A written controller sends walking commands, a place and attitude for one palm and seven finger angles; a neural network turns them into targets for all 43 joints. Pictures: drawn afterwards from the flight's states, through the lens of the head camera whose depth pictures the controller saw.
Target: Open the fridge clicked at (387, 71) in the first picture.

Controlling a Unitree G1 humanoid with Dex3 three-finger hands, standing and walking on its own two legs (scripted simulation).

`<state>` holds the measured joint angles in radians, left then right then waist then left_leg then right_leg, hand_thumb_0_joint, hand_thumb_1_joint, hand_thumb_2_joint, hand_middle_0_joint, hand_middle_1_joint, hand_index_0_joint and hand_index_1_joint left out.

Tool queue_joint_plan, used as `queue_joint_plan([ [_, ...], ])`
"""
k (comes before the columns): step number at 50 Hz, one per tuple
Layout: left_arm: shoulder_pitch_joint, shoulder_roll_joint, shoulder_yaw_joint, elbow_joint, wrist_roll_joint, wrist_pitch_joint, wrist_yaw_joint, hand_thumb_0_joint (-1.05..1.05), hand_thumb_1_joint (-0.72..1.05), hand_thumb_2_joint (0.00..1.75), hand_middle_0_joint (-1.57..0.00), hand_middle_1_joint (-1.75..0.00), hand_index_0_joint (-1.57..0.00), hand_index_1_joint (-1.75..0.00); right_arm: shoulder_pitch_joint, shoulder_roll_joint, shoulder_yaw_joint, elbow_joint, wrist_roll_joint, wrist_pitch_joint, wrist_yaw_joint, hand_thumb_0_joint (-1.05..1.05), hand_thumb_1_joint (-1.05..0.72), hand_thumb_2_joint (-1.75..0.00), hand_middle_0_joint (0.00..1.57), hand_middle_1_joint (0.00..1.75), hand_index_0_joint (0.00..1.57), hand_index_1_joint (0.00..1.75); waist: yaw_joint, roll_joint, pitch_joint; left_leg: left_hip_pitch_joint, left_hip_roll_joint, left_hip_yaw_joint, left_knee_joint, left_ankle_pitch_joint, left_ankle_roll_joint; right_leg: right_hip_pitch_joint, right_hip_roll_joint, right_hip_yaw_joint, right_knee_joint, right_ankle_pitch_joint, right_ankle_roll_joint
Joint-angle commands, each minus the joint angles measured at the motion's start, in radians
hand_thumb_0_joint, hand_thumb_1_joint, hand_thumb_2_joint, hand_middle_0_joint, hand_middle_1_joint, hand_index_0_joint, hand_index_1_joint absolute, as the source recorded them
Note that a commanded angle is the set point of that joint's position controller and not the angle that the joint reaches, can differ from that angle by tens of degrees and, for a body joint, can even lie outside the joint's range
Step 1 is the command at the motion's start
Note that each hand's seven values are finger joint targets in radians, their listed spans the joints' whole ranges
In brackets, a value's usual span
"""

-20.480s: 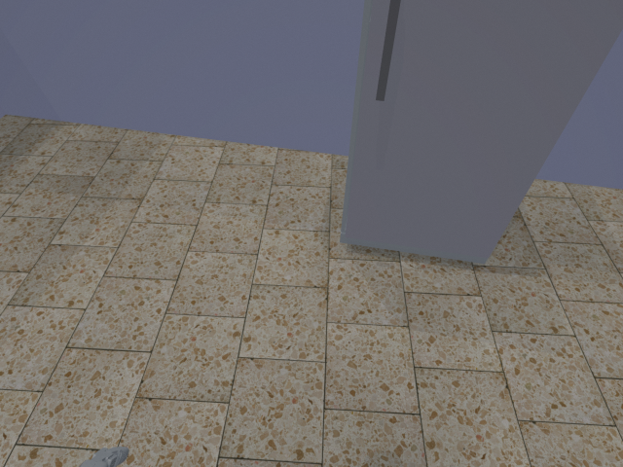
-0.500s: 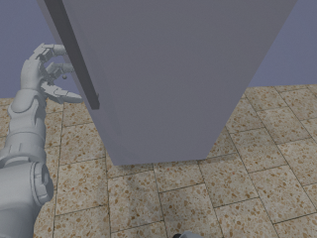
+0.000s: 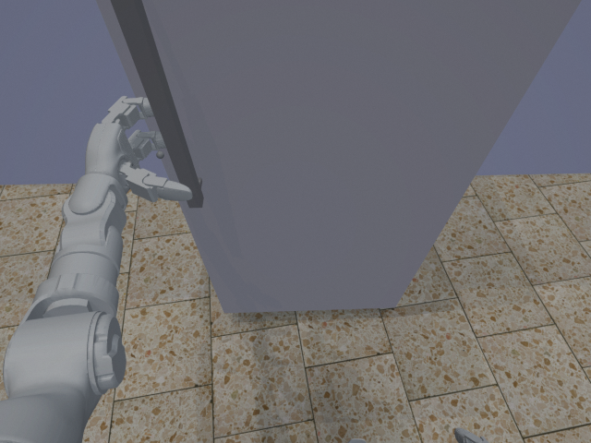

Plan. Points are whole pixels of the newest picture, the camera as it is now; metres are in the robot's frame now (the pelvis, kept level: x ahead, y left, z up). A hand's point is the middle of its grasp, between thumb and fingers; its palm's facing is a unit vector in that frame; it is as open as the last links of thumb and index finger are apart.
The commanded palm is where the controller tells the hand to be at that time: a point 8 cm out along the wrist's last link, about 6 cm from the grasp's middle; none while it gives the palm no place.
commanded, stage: slide the fingers in behind the handle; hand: left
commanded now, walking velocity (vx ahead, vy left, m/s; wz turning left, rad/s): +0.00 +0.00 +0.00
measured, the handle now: (170, 112) +0.52 +0.18 +0.15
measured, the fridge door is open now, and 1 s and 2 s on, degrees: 0 0 0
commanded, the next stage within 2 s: grip the handle and tug to test in 1.00 s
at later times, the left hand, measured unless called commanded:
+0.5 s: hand (172, 154) +0.46 +0.17 +0.13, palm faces +0.03 -1.00 -0.02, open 14.2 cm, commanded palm +0.43 +0.21 +0.13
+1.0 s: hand (181, 153) +0.47 +0.16 +0.13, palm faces +0.02 -1.00 -0.01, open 14.0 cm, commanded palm +0.43 +0.21 +0.13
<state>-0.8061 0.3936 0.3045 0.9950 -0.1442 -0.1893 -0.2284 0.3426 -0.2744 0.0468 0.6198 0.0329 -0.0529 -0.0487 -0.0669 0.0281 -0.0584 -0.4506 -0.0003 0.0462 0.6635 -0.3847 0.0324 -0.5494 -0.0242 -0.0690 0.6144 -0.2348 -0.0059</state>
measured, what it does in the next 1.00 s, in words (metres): stands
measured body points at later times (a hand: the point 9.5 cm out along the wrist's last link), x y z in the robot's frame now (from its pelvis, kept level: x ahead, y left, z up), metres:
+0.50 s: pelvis +0.00 -0.01 +0.00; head +0.05 -0.01 +0.45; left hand +0.45 +0.22 +0.14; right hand +0.06 -0.27 -0.12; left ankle -0.04 +0.09 -0.72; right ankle +0.04 -0.12 -0.72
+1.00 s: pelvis +0.00 -0.01 +0.00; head +0.06 -0.01 +0.45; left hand +0.46 +0.21 +0.13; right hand +0.06 -0.26 -0.12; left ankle -0.04 +0.09 -0.72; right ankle +0.04 -0.12 -0.72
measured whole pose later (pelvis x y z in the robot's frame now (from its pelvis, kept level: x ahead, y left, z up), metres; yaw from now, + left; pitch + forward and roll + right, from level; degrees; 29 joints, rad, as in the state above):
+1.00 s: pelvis +0.00 -0.01 +0.00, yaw +0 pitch +10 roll +0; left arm -0.82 0.35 0.30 1.00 -0.13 -0.23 -0.17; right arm 0.36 -0.27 0.04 0.65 0.03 -0.06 -0.04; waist -0.07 0.03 -0.05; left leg -0.44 0.01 0.05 0.65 -0.38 0.03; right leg -0.55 -0.02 -0.06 0.61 -0.23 -0.01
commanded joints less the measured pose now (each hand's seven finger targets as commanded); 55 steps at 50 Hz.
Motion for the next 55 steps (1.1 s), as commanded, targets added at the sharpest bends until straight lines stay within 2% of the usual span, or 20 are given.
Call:
queue_joint_plan([
  [1,-0.469,0.196,0.023,-0.307,-0.036,-0.113,0.006,0.0,-0.5,0.3,-0.3,-1.2,-0.3,-1.2,0.082,-0.147,-0.068,-0.089,-0.006,-0.034,-0.007,0.0,-0.9,-0.9,0.2,0.3,0.2,0.3,-0.01,0.008,-0.441,0.128,0.016,-0.066,-0.068,0.473,-0.026,0.3,0.032,0.038,0.002,0.359,-0.025],
  [3,-0.451,0.172,0.015,-0.298,-0.038,-0.111,0.01,0.0,-0.5,0.3,-0.3,-1.2,-0.3,-1.2,0.083,-0.144,-0.068,-0.083,-0.005,-0.035,-0.002,0.0,-0.9,-0.9,0.2,0.3,0.2,0.3,-0.009,-0.006,-0.431,0.123,0.016,-0.064,-0.073,0.467,-0.025,0.301,0.034,0.036,-0.001,0.361,-0.023],
  [5,-0.419,0.196,0.042,-0.266,-0.033,-0.096,0.02,0.0,-0.5,0.3,-0.3,-1.2,-0.3,-1.2,0.083,-0.147,-0.07,-0.076,-0.005,-0.031,-0.001,0.0,-0.9,-0.9,0.2,0.3,0.2,0.3,-0.004,-0.027,-0.397,0.082,0.011,-0.054,-0.083,0.416,-0.02,0.314,0.033,0.038,-0.008,0.353,-0.022],
  [6,-0.409,0.216,0.056,-0.26,-0.027,-0.091,0.025,0.0,-0.5,0.3,-0.3,-1.2,-0.3,-1.2,0.082,-0.149,-0.069,-0.077,-0.006,-0.026,-0.002,0.0,-0.9,-0.9,0.2,0.3,0.2,0.3,0.004,-0.014,-0.386,0.066,0.008,-0.05,-0.088,0.406,-0.018,0.329,0.029,0.039,-0.01,0.352,-0.025],
  [9,-0.431,0.19,0.023,-0.289,-0.007,-0.085,0.034,0.0,-0.5,0.3,-0.3,-1.2,-0.3,-1.2,0.07,-0.14,-0.067,-0.082,-0.004,-0.028,-0.001,0.0,-0.9,-0.9,0.2,0.3,0.2,0.3,-0.004,0.025,-0.363,0.066,0.005,-0.044,-0.096,0.37,-0.015,0.308,0.028,0.041,-0.018,0.329,-0.025],
  [11,-0.41,0.211,0.036,-0.298,-0.004,-0.089,0.038,0.0,-0.5,0.3,-0.3,-1.2,-0.3,-1.2,0.075,-0.144,-0.069,-0.084,-0.006,-0.025,-0.003,0.0,-0.9,-0.9,0.2,0.3,0.2,0.3,0.002,0.015,-0.378,0.072,0.008,-0.047,-0.096,0.386,-0.014,0.325,0.028,0.04,-0.015,0.337,-0.028],
  [13,-0.43,0.157,0.0,-0.296,-0.013,-0.087,0.037,0.0,-0.5,0.3,-0.3,-1.2,-0.3,-1.2,0.068,-0.137,-0.067,-0.082,-0.003,-0.029,-0.002,0.0,-0.9,-0.9,0.2,0.3,0.2,0.3,-0.009,0.028,-0.363,0.083,0.007,-0.048,-0.1,0.371,-0.016,0.305,0.03,0.038,-0.022,0.322,-0.027],
  [16,-0.419,0.178,0.023,-0.261,-0.022,-0.087,0.036,0.0,-0.5,0.3,-0.3,-1.2,-0.3,-1.2,0.075,-0.146,-0.07,-0.078,-0.004,-0.03,-0.006,0.0,-0.9,-0.9,0.2,0.3,0.2,0.3,-0.012,-0.05,-0.353,0.053,0.008,-0.043,-0.104,0.323,-0.007,0.329,0.03,0.042,-0.031,0.307,-0.024],
  [21,-0.477,0.149,-0.02,-0.246,-0.012,-0.096,0.031,0.0,-0.5,0.3,-0.3,-1.2,-0.3,-1.2,0.071,-0.142,-0.066,-0.069,-0.001,-0.036,-0.008,0.0,-0.9,-0.9,0.2,0.3,0.2,0.3,-0.026,0.006,-0.339,0.057,0.002,-0.045,-0.103,0.289,-0.008,0.295,0.026,0.046,-0.032,0.275,-0.026],
  [24,-0.484,0.131,-0.03,-0.251,-0.014,-0.102,0.035,0.0,-0.5,0.3,-0.3,-1.2,-0.3,-1.2,0.07,-0.14,-0.067,-0.066,-0.002,-0.043,-0.006,0.0,-0.9,-0.9,0.2,0.3,0.2,0.3,-0.021,0.03,-0.36,0.075,0.001,-0.047,-0.098,0.291,-0.012,0.281,0.028,0.045,-0.029,0.268,-0.027],
  [27,-0.476,0.142,-0.015,-0.245,-0.019,-0.105,0.044,0.0,-0.5,0.3,-0.3,-1.2,-0.3,-1.2,0.073,-0.142,-0.068,-0.063,-0.004,-0.043,-0.005,0.0,-0.9,-0.9,0.2,0.3,0.2,0.3,-0.023,-0.012,-0.384,0.072,0.003,-0.049,-0.094,0.316,-0.011,0.302,0.029,0.044,-0.023,0.295,-0.024],
  [28,-0.481,0.109,-0.04,-0.241,-0.02,-0.102,0.043,0.0,-0.5,0.3,-0.3,-1.2,-0.3,-1.2,0.071,-0.139,-0.066,-0.064,-0.002,-0.045,-0.004,0.0,-0.9,-0.9,0.2,0.3,0.2,0.3,-0.025,-0.006,-0.373,0.068,0.0,-0.048,-0.096,0.309,-0.012,0.296,0.028,0.042,-0.024,0.292,-0.024],
  [32,-0.511,0.14,-0.02,-0.23,-0.008,-0.104,0.052,0.0,-0.5,0.3,-0.3,-1.2,-0.3,-1.2,0.076,-0.141,-0.066,-0.06,-0.005,-0.043,-0.004,0.0,-0.9,-0.9,0.2,0.3,0.2,0.3,-0.028,-0.003,-0.366,0.06,-0.001,-0.048,-0.095,0.307,-0.01,0.289,0.027,0.044,-0.02,0.291,-0.022],
  [34,-0.487,0.168,0.008,-0.213,-0.005,-0.105,0.058,0.0,-0.5,0.3,-0.3,-1.2,-0.3,-1.2,0.077,-0.143,-0.065,-0.062,-0.006,-0.041,-0.004,0.0,-0.9,-0.9,0.2,0.3,0.2,0.3,-0.017,-0.028,-0.364,0.046,0.0,-0.048,-0.098,0.305,-0.01,0.302,0.027,0.045,-0.019,0.293,-0.024],
  [38,-0.476,0.18,0.028,-0.225,-0.001,-0.114,0.071,0.0,-0.5,0.3,-0.3,-1.2,-0.3,-1.2,0.076,-0.137,-0.063,-0.068,-0.008,-0.039,-0.002,0.0,-0.9,-0.9,0.2,0.3,0.2,0.3,-0.003,0.002,-0.385,0.059,0.001,-0.048,-0.094,0.351,-0.015,0.315,0.029,0.044,-0.008,0.324,-0.027],
  [40,-0.486,0.182,0.024,-0.227,0.005,-0.117,0.074,0.0,-0.5,0.3,-0.3,-1.2,-0.3,-1.2,0.077,-0.138,-0.064,-0.067,-0.009,-0.037,-0.001,0.0,-0.9,-0.9,0.2,0.3,0.2,0.3,-0.011,-0.027,-0.369,0.044,0.002,-0.045,-0.096,0.335,-0.012,0.317,0.028,0.045,-0.012,0.322,-0.023],
  [48,-0.503,0.169,0.013,-0.212,-0.003,-0.107,0.06,0.0,-0.5,0.3,-0.3,-1.2,-0.3,-1.2,0.08,-0.14,-0.066,-0.066,-0.006,-0.035,-0.006,0.0,-0.9,-0.9,0.2,0.3,0.2,0.3,-0.025,-0.032,-0.364,0.041,0.001,-0.039,-0.099,0.307,-0.008,0.318,0.029,0.049,-0.022,0.311,-0.02],
  [51,-0.475,0.198,0.038,-0.219,-0.002,-0.114,0.058,0.0,-0.5,0.3,-0.3,-1.2,-0.3,-1.2,0.082,-0.144,-0.066,-0.07,-0.009,-0.035,-0.008,0.0,-0.9,-0.9,0.2,0.3,0.2,0.3,-0.008,-0.009,-0.385,0.046,0.0,-0.038,-0.099,0.315,-0.009,0.33,0.028,0.05,-0.018,0.31,-0.025],
  [54,-0.473,0.152,0.004,-0.277,-0.006,-0.127,0.053,0.0,-0.5,0.3,-0.3,-1.2,-0.3,-1.2,0.077,-0.134,-0.067,-0.075,-0.009,-0.041,-0.002,0.0,-0.9,-0.9,0.2,0.3,0.2,0.3,-0.006,0.035,-0.416,0.088,0.003,-0.042,-0.091,0.376,-0.015,0.321,0.03,0.048,-0.011,0.343,-0.027],
  [55,-0.441,0.173,0.027,-0.264,-0.009,-0.126,0.054,0.0,-0.5,0.3,-0.3,-1.2,-0.3,-1.2,0.08,-0.137,-0.069,-0.071,-0.01,-0.04,-0.001,0.0,-0.9,-0.9,0.2,0.3,0.2,0.3,0.002,0.013,-0.411,0.079,0.005,-0.042,-0.091,0.383,-0.015,0.333,0.031,0.047,-0.012,0.352,-0.027],
])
